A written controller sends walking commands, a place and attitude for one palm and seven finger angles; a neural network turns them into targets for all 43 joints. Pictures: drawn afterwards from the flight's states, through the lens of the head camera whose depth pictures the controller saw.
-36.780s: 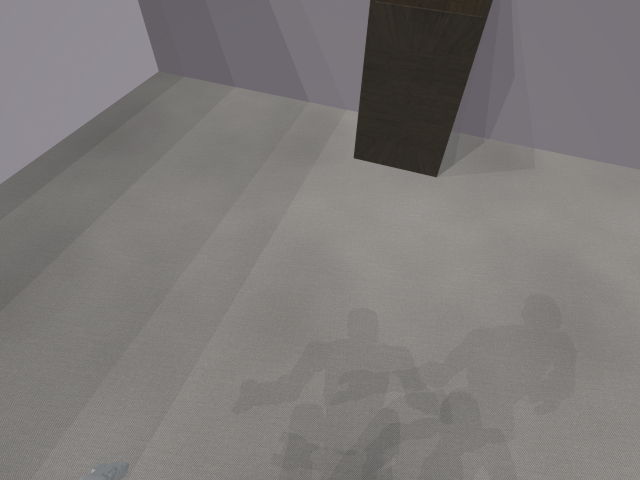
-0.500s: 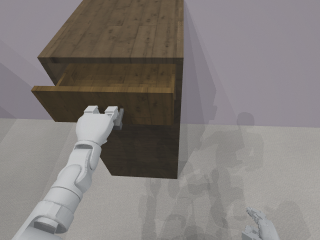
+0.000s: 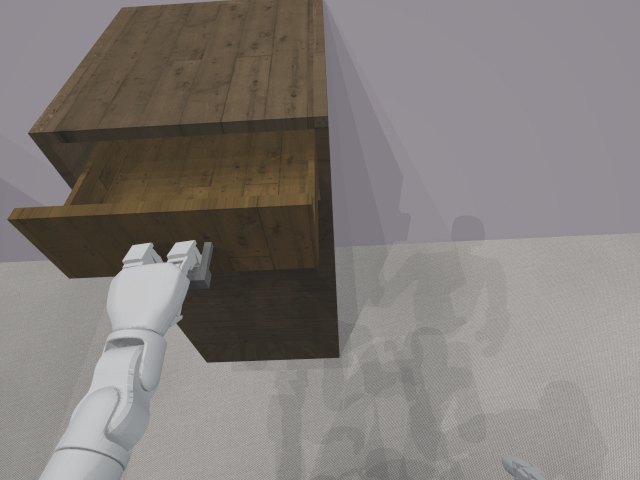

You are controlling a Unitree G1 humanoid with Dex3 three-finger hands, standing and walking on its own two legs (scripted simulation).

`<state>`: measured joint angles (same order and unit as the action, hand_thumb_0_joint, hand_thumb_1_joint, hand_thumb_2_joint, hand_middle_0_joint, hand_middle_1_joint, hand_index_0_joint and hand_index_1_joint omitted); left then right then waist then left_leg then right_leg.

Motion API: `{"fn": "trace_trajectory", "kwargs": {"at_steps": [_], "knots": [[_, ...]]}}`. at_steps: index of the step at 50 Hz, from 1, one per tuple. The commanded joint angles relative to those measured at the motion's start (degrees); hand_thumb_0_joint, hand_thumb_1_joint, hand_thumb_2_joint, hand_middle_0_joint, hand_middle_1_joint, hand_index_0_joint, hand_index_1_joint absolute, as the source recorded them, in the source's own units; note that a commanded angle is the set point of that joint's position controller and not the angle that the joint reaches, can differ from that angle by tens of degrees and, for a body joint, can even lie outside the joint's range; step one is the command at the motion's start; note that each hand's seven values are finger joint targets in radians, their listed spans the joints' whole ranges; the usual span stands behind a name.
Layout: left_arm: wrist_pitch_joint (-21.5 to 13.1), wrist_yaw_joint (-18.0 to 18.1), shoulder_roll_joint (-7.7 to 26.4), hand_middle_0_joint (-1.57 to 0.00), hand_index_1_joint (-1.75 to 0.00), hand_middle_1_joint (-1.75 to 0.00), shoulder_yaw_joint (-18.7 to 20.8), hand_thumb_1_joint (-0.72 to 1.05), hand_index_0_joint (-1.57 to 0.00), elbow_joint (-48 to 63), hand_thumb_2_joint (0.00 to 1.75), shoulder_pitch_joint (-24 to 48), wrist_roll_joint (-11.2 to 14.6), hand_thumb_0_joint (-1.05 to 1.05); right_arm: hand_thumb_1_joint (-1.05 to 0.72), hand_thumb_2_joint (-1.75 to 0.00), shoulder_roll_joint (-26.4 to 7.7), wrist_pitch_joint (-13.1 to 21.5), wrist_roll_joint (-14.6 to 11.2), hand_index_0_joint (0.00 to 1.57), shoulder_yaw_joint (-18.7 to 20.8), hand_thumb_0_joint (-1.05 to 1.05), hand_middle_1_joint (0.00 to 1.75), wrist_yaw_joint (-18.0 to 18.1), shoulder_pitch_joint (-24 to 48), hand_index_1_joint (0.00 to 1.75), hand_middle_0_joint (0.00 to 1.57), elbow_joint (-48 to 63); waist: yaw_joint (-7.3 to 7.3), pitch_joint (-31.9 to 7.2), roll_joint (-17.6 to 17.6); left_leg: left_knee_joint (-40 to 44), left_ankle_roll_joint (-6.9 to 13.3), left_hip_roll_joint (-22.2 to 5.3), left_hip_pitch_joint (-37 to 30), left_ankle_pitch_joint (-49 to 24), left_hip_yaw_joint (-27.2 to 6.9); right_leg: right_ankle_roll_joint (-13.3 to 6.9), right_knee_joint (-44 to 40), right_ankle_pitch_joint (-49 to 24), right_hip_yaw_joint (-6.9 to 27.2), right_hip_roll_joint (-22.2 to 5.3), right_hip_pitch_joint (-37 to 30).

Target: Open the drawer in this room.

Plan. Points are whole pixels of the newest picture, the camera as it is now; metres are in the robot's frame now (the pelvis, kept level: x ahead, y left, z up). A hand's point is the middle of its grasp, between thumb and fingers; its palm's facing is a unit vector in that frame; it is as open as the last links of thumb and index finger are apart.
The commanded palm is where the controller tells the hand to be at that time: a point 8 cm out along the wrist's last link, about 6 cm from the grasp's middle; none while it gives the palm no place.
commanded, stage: pull the drawer open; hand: left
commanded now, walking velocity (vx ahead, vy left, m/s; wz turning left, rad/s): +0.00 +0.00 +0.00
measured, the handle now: (171, 265) +0.38 +0.22 +0.05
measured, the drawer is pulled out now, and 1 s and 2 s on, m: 0.15 0.27 0.30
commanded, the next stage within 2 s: open the thumb to release the handle in 1.34 s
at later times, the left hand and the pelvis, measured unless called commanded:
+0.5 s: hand (163, 341) +0.28 +0.21 +0.03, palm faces +0.00 -0.07 -1.00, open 5.6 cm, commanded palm +0.24 +0.21 +0.09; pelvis -0.01 -0.01 +0.00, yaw +3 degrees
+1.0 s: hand (146, 415) +0.19 +0.20 +0.03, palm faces +0.03 -0.12 -0.99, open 5.7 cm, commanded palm +0.13 +0.20 +0.09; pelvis +0.01 -0.01 -0.01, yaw +1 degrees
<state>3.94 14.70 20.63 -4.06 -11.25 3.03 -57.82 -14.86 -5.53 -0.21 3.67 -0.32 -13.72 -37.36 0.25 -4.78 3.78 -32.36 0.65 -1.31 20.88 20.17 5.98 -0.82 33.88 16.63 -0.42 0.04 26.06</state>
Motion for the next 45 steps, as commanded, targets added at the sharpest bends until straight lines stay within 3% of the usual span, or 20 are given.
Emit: {"fn": "trace_trajectory", "kwargs": {"at_steps": [1, 3, 5, 7, 8, 9, 11, 14, 17, 18, 21, 22, 23, 24, 28, 30, 32, 37, 42, 45], "knots": [[1.0, 2.8, 7.5, -0.40, -1.35, -1.35, 3.4, 0.90, -0.40, 20.4, 0.90, -3.9, 0.4, 0.00, -0.90, -0.90, -5.9, 3.4, -0.2, 0.20, 0.8, 0.00, 0.30, -0.5, 10.5, 0.30, 0.20, 10.8, -5.06, -15.9, -2.5, 1.6, 0.0, 0.9, -5.5, -31.7, -3.4, -1.4, -0.7, -23.3, -0.7, 1.1, -14.4], [1.4, 3.4, 8.4, -0.40, -1.35, -1.35, 4.5, 0.90, -0.40, 22.9, 0.90, -6.9, 0.1, 0.00, -0.90, -0.90, -5.6, 3.7, -0.1, 0.20, 0.8, 0.00, 0.30, -0.5, 10.9, 0.30, 0.20, 10.7, -5.50, -16.1, -1.5, 1.5, 0.0, 1.0, -6.4, -32.1, -3.4, -1.5, -0.5, -23.7, -0.5, 1.3, -14.7], [1.6, 3.6, 6.8, -0.40, -1.35, -1.35, 3.3, 0.90, -0.40, 25.7, 0.90, -10.1, 0.1, 0.00, -0.90, -0.90, -5.3, 4.0, 0.0, 0.20, 0.6, 0.00, 0.30, -0.7, 11.4, 0.30, 0.20, 10.9, -5.31, -15.5, -2.1, 1.1, -0.2, 1.0, -6.8, -33.0, -3.6, -1.4, -0.2, -24.7, -0.8, 1.3, -14.3], [1.9, 4.5, 9.3, -0.40, -1.35, -1.35, 2.4, 0.90, -0.40, 20.5, 0.90, 10.2, -1.9, 0.00, -0.90, -0.90, -5.9, 3.5, 0.2, 0.20, -0.1, 0.00, 0.30, 0.6, 11.1, 0.30, 0.20, 8.2, -1.07, -10.0, -3.0, 0.9, 0.0, 1.2, -5.7, -25.0, -4.1, -1.1, -1.1, -19.2, -1.0, 1.4, -8.7], [2.0, 4.7, 9.8, -0.40, -1.35, -1.35, 3.9, 0.90, -0.40, 16.5, 0.90, 7.6, -2.3, 0.00, -0.90, -0.90, -5.3, 3.6, 0.3, 0.20, 0.3, 0.00, 0.30, 1.1, 10.8, 0.30, 0.20, 7.9, -2.62, -10.1, -3.5, 1.4, 0.1, 1.6, -5.2, -23.0, -3.8, -1.4, -1.3, -17.4, -1.1, 1.5, -9.4], [2.3, 4.6, 8.7, -0.40, -1.35, -1.35, 2.6, 0.90, -0.40, 15.3, 0.90, 6.4, -2.8, 0.00, -0.90, -0.90, -5.1, 3.7, 0.4, 0.20, -0.1, 0.00, 0.30, 1.3, 11.2, 0.30, 0.20, 8.0, -3.15, -11.4, -3.3, 1.3, 0.2, 1.9, -5.7, -22.3, -3.6, -1.4, -1.3, -17.2, -1.1, 1.5, -9.9], [2.2, 4.1, 9.2, -0.40, -1.35, -1.35, 2.2, 0.90, -0.40, 16.8, 0.90, 9.4, -2.4, 0.00, -0.90, -0.90, -4.9, 3.6, 0.2, 0.20, 0.1, 0.00, 0.30, 1.6, 11.5, 0.30, 0.20, 7.7, -3.27, -14.4, -2.5, 1.3, 0.1, 2.2, -7.7, -23.9, -3.5, -1.5, -1.6, -19.2, -0.6, 1.4, -12.1], [2.4, 2.6, 8.2, -0.40, -1.35, -1.35, 0.9, 0.90, -0.40, 13.4, 0.90, 10.9, -1.7, 0.00, -0.90, -0.90, -4.3, 3.4, 0.2, 0.20, -0.6, 0.00, 0.30, 2.2, 12.5, 0.30, 0.20, 7.3, -3.39, -13.3, -5.1, 1.3, 0.3, 2.7, -7.1, -23.9, -3.3, -1.1, -1.8, -21.1, -0.9, 1.1, -12.7], [1.5, 1.0, 6.6, -0.40, -1.35, -1.35, -1.1, 0.90, -0.40, 12.7, 0.90, 13.4, -1.5, 0.00, -0.90, -0.90, -3.9, 3.3, 0.4, 0.20, -1.1, 0.00, 0.30, 2.3, 13.2, 0.30, 0.20, 7.5, -3.25, -12.4, -5.0, 1.6, 0.4, 2.9, -7.2, -23.6, -3.5, -0.9, -2.1, -21.4, -0.8, 0.8, -12.7], [1.1, 0.8, 8.6, -0.40, -1.35, -1.35, 1.1, 0.90, -0.40, 11.5, 0.90, 13.6, -1.0, 0.00, -0.90, -0.90, -3.9, 3.1, 0.3, 0.20, -1.0, 0.00, 0.30, 2.6, 13.0, 0.30, 0.20, 7.2, -3.50, -12.0, -6.5, 1.8, 0.4, 2.9, -6.6, -23.0, -3.4, -0.9, -2.5, -21.4, -0.8, 0.9, -13.6], [0.1, 0.0, 9.0, -0.40, -1.35, -1.35, 1.0, 0.90, -0.40, 10.2, 0.90, 15.2, -1.9, 0.00, -0.90, -0.90, -3.8, 2.9, 0.6, 0.20, -1.4, 0.00, 0.30, 2.7, 13.5, 0.30, 0.20, 7.4, -3.74, -12.0, -5.3, 1.9, 0.3, 3.3, -6.1, -21.0, -3.2, -0.9, -3.0, -20.3, 0.0, 0.7, -13.7], [-0.3, -0.2, 7.3, -0.40, -1.35, -1.35, -0.7, 0.90, -0.40, 10.9, 0.90, 14.9, -2.0, 0.00, -0.90, -0.90, -3.4, 3.2, 0.8, 0.20, -1.5, 0.00, 0.30, 2.5, 13.6, 0.30, 0.20, 7.9, -3.95, -12.6, -5.1, 1.9, 0.5, 3.3, -6.1, -20.7, -3.1, -0.8, -2.8, -19.9, -0.2, 0.4, -13.7], [-0.9, -0.2, 9.0, -0.40, -1.35, -1.35, 1.6, 0.90, -0.40, 10.7, 0.90, 12.9, -1.6, 0.00, -0.90, -0.90, -3.4, 3.2, 0.7, 0.20, -1.2, 0.00, 0.30, 2.5, 13.5, 0.30, 0.20, 7.7, -4.46, -12.3, -4.9, 2.0, 0.3, 3.3, -6.1, -21.3, -3.2, -1.1, -2.9, -20.4, -0.1, 0.7, -14.1], [-1.1, -0.4, 7.1, -0.40, -1.35, -1.35, 0.3, 0.90, -0.40, 11.7, 0.90, 9.1, -1.6, 0.00, -0.90, -0.90, -3.3, 3.4, 0.9, 0.20, -1.4, 0.00, 0.30, 2.2, 13.8, 0.30, 0.20, 8.6, -5.27, -13.0, -4.0, 1.9, 0.4, 3.4, -6.1, -22.3, -3.1, -1.1, -2.5, -21.6, 0.0, 0.6, -14.8], [-2.5, -0.5, 7.2, -0.40, -1.35, -1.35, 2.6, 0.90, -0.40, 18.0, 0.90, -2.2, -0.4, 0.00, -0.90, -0.90, -3.4, 3.7, 0.9, 0.20, -1.2, 0.00, 0.30, 0.9, 14.2, 0.30, 0.20, 10.3, -6.94, -14.2, -3.6, 2.2, 0.1, 3.0, -5.6, -25.9, -3.2, -1.3, -1.7, -24.6, 0.1, 0.7, -17.3], [-2.6, -0.1, 5.1, -0.40, -1.35, -1.35, 1.2, 0.90, -0.40, 22.2, 0.90, -8.9, 0.0, 0.00, -0.90, -0.90, -3.2, 4.0, 0.9, 0.20, -1.3, 0.00, 0.30, 0.0, 14.4, 0.30, 0.20, 11.3, -6.99, -13.2, -3.0, 2.0, 0.1, 2.7, -5.6, -27.0, -3.1, -1.2, -1.5, -24.8, -0.2, 0.6, -16.5], [-2.6, 0.7, 5.9, -0.40, -1.35, -1.35, 2.7, 0.90, -0.40, 26.3, 0.90, -15.1, -0.3, 0.00, -0.90, -0.90, -3.3, 4.2, 1.0, 0.20, -1.3, 0.00, 0.30, -0.7, 14.6, 0.30, 0.20, 12.2, -7.53, -12.9, -3.3, 1.8, 0.1, 2.4, -5.0, -27.1, -3.0, -1.2, -1.2, -23.4, 0.0, 0.7, -16.4], [-2.0, 2.8, 5.8, -0.40, -1.35, -1.35, 3.7, 0.90, -0.40, 34.6, 0.90, -27.9, -0.2, 0.00, -0.90, -0.90, -3.5, 4.8, 1.0, 0.20, -1.2, 0.00, 0.30, -1.9, 14.5, 0.30, 0.20, 13.2, -7.48, -12.5, -3.5, 0.5, 0.0, 1.8, -4.5, -28.7, -3.3, -1.2, 0.4, -24.0, 0.0, 0.9, -15.1], [-1.6, 5.3, 5.0, -0.40, -1.35, -1.35, 2.8, 0.90, -0.40, 38.2, 0.90, -30.6, -1.5, 0.00, -0.90, -0.90, -3.7, 5.0, 1.5, 0.20, -0.8, 0.00, 0.30, -2.4, 13.7, 0.30, 0.20, 13.1, -6.22, -11.3, -2.1, -1.5, -0.1, 1.3, -5.0, -28.5, -4.1, -1.2, 1.7, -21.1, 0.1, 1.3, -10.5], [-1.8, 6.5, 5.6, -0.40, -1.35, -1.35, 3.9, 0.90, -0.40, 38.6, 0.90, -35.5, -1.0, 0.00, -0.90, -0.90, -3.5, 5.2, 1.1, 0.20, -0.4, 0.00, 0.30, -2.6, 13.3, 0.30, 0.20, 12.9, -6.52, -11.8, -2.8, -2.5, -0.4, 1.2, -4.9, -29.2, -4.3, -1.2, 2.4, -22.8, 0.3, 1.4, -10.4]]}}
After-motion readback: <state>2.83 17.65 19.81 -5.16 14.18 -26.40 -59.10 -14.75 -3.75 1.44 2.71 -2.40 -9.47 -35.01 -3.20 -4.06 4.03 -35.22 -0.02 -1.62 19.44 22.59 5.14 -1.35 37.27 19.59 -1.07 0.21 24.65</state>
